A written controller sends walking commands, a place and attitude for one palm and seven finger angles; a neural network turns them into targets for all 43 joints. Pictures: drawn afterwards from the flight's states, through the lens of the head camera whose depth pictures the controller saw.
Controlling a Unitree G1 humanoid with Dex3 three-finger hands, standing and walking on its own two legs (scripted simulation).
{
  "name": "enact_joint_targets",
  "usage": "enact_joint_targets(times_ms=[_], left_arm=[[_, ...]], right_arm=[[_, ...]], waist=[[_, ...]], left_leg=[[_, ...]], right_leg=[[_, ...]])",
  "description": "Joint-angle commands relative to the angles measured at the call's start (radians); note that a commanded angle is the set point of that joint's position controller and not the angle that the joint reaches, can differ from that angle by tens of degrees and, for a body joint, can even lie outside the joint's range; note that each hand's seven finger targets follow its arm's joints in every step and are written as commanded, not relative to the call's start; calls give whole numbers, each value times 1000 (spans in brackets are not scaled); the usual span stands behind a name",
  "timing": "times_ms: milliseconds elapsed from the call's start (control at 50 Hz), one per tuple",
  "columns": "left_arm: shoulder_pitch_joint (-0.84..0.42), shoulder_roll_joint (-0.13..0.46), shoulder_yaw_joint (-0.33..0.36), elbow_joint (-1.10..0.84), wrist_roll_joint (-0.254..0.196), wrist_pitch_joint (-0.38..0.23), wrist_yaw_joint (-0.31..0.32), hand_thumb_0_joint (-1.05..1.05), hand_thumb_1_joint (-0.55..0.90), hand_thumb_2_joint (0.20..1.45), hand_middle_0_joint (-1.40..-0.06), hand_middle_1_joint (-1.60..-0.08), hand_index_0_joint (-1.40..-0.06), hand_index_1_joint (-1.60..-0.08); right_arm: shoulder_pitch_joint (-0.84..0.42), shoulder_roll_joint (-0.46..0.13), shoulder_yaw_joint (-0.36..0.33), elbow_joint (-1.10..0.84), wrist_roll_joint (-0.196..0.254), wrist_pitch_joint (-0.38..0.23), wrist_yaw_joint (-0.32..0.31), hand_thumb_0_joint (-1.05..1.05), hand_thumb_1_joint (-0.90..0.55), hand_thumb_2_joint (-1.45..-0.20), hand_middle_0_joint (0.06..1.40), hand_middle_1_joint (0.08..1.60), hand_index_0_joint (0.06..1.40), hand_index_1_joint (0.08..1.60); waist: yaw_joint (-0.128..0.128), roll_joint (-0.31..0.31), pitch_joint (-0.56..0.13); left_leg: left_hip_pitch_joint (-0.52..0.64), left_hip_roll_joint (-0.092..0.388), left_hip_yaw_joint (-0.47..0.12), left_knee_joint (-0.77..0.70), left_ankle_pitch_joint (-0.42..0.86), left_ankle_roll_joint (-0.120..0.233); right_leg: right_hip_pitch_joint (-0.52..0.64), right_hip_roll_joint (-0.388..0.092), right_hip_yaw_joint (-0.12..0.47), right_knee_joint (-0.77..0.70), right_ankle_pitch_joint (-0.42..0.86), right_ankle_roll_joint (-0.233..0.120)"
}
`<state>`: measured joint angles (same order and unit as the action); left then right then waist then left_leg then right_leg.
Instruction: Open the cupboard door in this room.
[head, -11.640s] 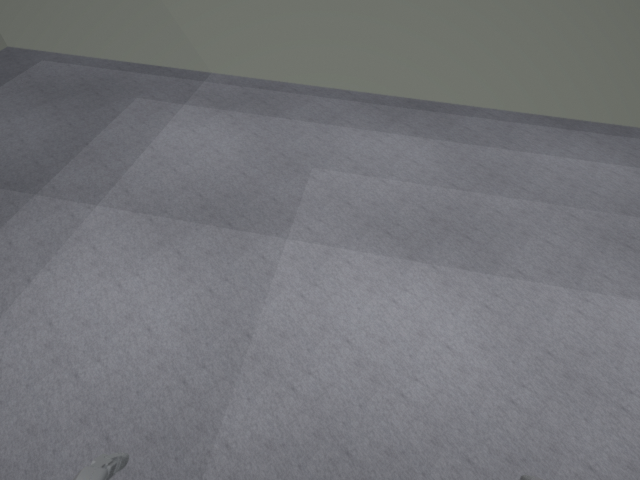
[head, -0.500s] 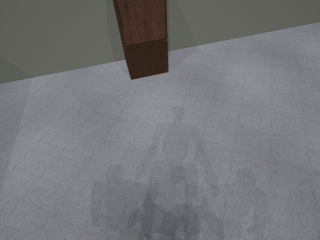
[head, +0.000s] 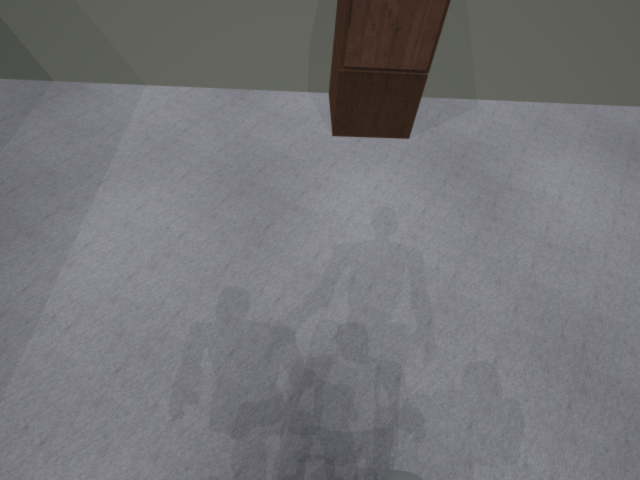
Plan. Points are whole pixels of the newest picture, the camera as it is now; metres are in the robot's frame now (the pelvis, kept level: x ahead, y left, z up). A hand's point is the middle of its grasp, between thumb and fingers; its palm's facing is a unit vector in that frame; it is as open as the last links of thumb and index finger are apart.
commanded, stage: turn or walk to find it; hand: left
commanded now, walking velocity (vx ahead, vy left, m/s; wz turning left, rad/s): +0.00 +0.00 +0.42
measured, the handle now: out of the picture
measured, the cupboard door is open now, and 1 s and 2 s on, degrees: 0 0 0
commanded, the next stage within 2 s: stand and wait in 0.08 s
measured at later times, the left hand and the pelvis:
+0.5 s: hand out of the picture +0.00 +0.13 -0.16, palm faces +0.15 -0.96 -0.26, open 7.3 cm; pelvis -0.03 -0.06 +0.00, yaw +7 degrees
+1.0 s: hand out of the picture -0.08 +0.20 -0.17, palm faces +0.34 -0.91 -0.24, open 7.4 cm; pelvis -0.07 -0.01 +0.00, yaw +17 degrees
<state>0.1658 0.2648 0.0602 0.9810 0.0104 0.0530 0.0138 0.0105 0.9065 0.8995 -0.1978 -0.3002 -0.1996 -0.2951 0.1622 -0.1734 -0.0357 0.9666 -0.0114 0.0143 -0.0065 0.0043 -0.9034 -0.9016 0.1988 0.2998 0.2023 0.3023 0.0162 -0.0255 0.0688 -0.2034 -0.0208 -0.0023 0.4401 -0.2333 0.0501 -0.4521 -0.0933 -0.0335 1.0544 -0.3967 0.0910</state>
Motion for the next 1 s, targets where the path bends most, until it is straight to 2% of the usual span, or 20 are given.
enact_joint_targets(times_ms=[0,100,180,200,220,240,260,280,320,360,460,580,640,680,700,720,740,780,840,980], left_arm=[[-49,48,6,-94,2,-20,6,0,900,900,-200,-300,-200,-300],[-59,24,-3,-110,-3,-26,10,0,900,900,-200,-300,-200,-300],[54,24,-7,-66,-4,-42,14,0,900,900,-200,-300,-200,-300],[75,45,-6,-54,0,-53,17,0,900,900,-200,-300,-200,-300],[89,101,1,-48,10,-66,24,0,900,900,-200,-300,-200,-300],[88,159,8,-53,13,-73,25,0,900,900,-200,-300,-200,-300],[82,161,1,-58,10,-67,21,0,900,900,-200,-300,-200,-300],[35,132,6,-65,6,-69,24,0,900,900,-200,-300,-200,-300],[-9,82,-12,-57,2,-68,19,0,900,900,-200,-300,-200,-300],[5,61,-16,-49,2,-70,18,0,900,900,-200,-300,-200,-300],[78,74,2,-23,8,-70,17,0,900,900,-200,-300,-200,-300],[131,120,25,-2,20,-62,22,0,900,900,-200,-300,-200,-300],[110,132,30,4,16,-56,22,0,900,900,-200,-300,-200,-300],[88,116,26,-5,3,-46,20,0,900,900,-200,-300,-200,-300],[96,72,19,-23,-6,-38,17,0,900,900,-200,-300,-200,-300],[69,18,2,-52,-4,-31,11,0,900,900,-200,-300,-200,-300],[25,40,2,-58,4,-21,12,0,900,900,-200,-300,-200,-300],[3,45,9,-36,11,-10,8,0,900,900,-200,-300,-200,-300],[30,46,9,-21,6,-22,-3,0,900,900,-200,-300,-200,-300],[-3,16,-12,-31,4,-25,7,0,900,900,-200,-300,-200,-300]], right_arm=[[91,-218,-59,-35,-9,-9,-12,0,-900,-900,200,300,200,300],[83,-217,-62,-41,-16,-1,-11,0,-900,-900,200,300,200,300],[50,-193,-57,-35,-10,-2,-9,0,-900,-900,200,300,200,300],[62,-165,-53,-27,-3,-5,-7,0,-900,-900,200,300,200,300],[88,-112,-40,-24,6,-8,-2,0,-900,-900,200,300,200,300],[69,-78,-30,-48,6,-3,-3,0,-900,-900,200,300,200,300],[54,-114,-40,-45,1,9,-5,0,-900,-900,200,300,200,300],[70,-115,-45,-27,-8,27,-7,0,-900,-900,200,300,200,300],[98,-117,-44,23,-7,32,-2,0,-900,-900,200,300,200,300],[124,-98,-39,46,-3,32,0,0,-900,-900,200,300,200,300],[91,-109,-46,45,-2,38,2,0,-900,-900,200,300,200,300],[16,-93,-32,19,6,25,4,0,-900,-900,200,300,200,300],[59,-85,-28,26,10,14,2,0,-900,-900,200,300,200,300],[121,-106,-29,45,8,2,3,0,-900,-900,200,300,200,300],[137,-171,-40,38,0,-7,2,0,-900,-900,200,300,200,300],[139,-250,-60,24,-7,-5,-2,0,-900,-900,200,300,200,300],[132,-264,-61,21,-7,5,-3,0,-900,-900,200,300,200,300],[61,-215,-48,16,-10,-1,-17,0,-900,-900,200,300,200,300],[35,-201,-40,2,-6,-10,-20,0,-900,-900,200,300,200,300],[94,-187,-42,14,-8,-16,-23,0,-900,-900,200,300,200,300]], waist=[[-53,159,-89],[-50,178,-106],[4,149,-149],[10,95,-163],[10,-78,-178],[12,-228,-122],[16,-153,-102],[-6,-205,-57],[-30,-128,-3],[-36,-97,-9],[-6,-138,-3],[34,-143,-64],[5,-143,-108],[-33,-67,-138],[-42,116,-141],[-49,344,-88],[-61,248,-66],[-36,237,-23],[-19,175,-40],[-43,162,-89]], left_leg=[[150,261,-256,-94,505,122],[82,250,-315,-77,464,127],[-9,191,-276,-19,340,74],[-68,150,-244,28,247,31],[-194,68,-152,142,49,-29],[-288,-20,-67,256,-263,-73],[-232,-2,-84,366,-333,-67],[-233,21,-106,430,-303,-66],[-213,26,-71,511,-214,-71],[-190,36,-44,517,-172,-79],[-229,48,-31,560,-176,-100],[-187,52,12,360,-268,-97],[-85,41,50,166,-173,-94],[88,54,33,-46,30,-79],[160,197,-159,-135,93,-25],[150,387,-381,-185,284,73],[49,420,-354,-185,257,125],[14,324,-295,-187,224,113],[70,256,-206,-131,391,98],[145,254,-220,-109,477,117]], right_leg=[[-77,5,24,-61,-27,10],[54,41,14,-259,-55,-12],[274,60,-14,-566,151,-30],[378,25,15,-686,241,-37],[489,-135,177,-737,283,-82],[445,-304,350,-766,400,-183],[310,-343,335,-783,377,-248],[242,-293,315,-806,296,-257],[209,-198,219,-800,286,-238],[215,-164,147,-783,344,-218],[251,-192,133,-791,316,-225],[345,-247,138,-726,434,-264],[342,-240,88,-648,485,-227],[236,-189,6,-543,375,-146],[94,-96,-72,-392,193,-85],[-77,0,-114,-226,-150,-27],[-30,-15,-40,-122,-176,-40],[-63,-18,3,-30,-88,-32],[-73,0,2,-6,-18,-22],[-22,19,9,-153,-40,-11]])
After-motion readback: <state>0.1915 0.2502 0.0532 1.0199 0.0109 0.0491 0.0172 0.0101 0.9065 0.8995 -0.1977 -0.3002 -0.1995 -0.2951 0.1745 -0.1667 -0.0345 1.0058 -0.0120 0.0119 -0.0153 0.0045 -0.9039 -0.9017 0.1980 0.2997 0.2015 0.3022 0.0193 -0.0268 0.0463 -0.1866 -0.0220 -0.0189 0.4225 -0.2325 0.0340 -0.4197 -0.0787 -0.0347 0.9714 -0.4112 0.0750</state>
